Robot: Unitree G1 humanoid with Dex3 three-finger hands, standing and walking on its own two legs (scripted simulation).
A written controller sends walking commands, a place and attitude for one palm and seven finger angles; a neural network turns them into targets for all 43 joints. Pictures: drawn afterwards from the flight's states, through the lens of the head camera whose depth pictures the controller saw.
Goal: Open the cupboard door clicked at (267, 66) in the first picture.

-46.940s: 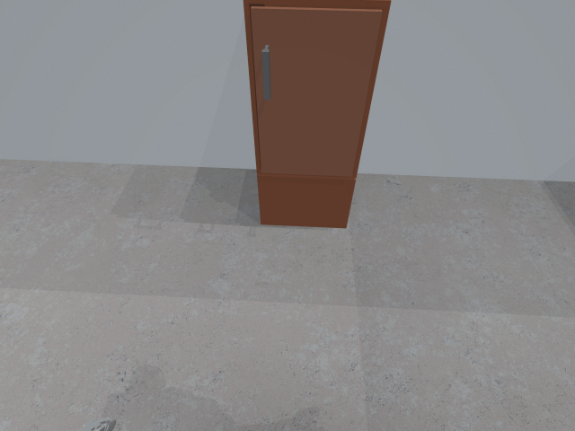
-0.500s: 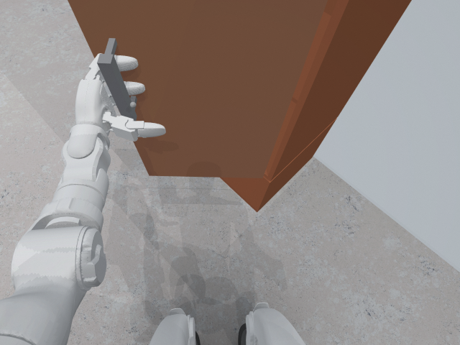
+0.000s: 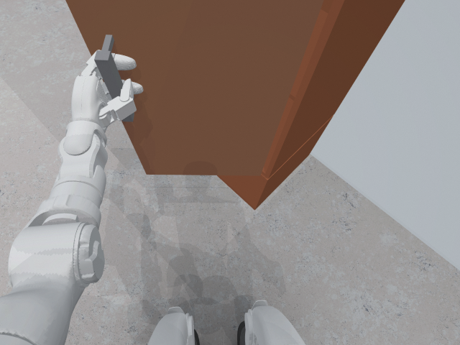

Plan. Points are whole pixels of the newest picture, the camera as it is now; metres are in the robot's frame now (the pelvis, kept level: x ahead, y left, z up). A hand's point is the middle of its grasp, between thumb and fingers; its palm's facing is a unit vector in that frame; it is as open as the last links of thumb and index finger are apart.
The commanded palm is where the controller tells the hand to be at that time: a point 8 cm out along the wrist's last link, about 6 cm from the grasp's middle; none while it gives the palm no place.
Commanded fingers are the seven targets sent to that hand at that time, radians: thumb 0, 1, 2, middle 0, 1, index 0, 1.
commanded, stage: pull the door open along its arc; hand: left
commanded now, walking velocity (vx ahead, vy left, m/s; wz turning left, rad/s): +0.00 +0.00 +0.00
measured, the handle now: (119, 82) +0.56 +0.16 +0.07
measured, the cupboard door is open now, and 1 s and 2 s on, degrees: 45 80 90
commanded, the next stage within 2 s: open thumb and fingers to let go in 1.18 s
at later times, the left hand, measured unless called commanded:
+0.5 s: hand (130, 130) +0.45 +0.13 +0.07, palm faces -0.09 -1.00 -0.01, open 5.7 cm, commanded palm +0.39 +0.19 +0.07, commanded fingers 0.00 0.90 0.90 -0.40 -1.35 -0.40 -1.35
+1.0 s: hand (179, 199) +0.33 +0.05 +0.08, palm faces +0.34 -0.94 +0.01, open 6.0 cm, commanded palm +0.26 +0.11 +0.07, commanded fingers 0.00 0.90 0.90 -0.40 -1.35 -0.40 -1.35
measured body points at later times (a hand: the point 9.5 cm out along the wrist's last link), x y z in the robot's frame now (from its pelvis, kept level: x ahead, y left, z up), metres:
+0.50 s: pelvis +0.01 +0.00 +0.02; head +0.11 -0.01 +0.46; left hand +0.45 +0.18 +0.08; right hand +0.05 -0.26 -0.10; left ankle +0.00 +0.10 -0.66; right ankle +0.01 -0.10 -0.66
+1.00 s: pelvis +0.02 -0.04 +0.02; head +0.06 -0.05 +0.47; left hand +0.30 +0.10 +0.08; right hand +0.20 -0.24 -0.08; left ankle +0.00 +0.10 -0.66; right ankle +0.01 -0.10 -0.66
